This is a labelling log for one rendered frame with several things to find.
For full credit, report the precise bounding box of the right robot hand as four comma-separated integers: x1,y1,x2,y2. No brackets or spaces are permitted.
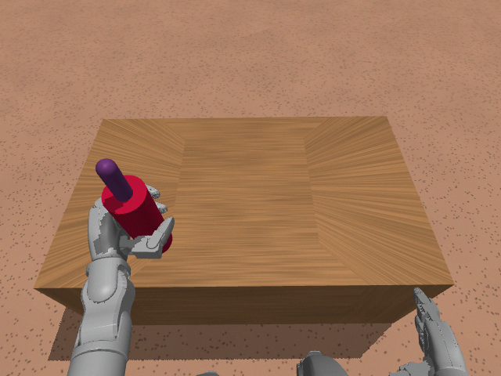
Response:
389,287,467,376

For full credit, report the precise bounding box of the left robot arm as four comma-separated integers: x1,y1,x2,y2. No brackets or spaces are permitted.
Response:
67,256,135,376

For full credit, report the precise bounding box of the left robot hand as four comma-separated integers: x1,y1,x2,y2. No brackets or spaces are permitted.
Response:
88,185,175,262

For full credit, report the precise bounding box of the bottle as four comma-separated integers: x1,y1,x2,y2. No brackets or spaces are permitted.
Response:
96,158,172,254

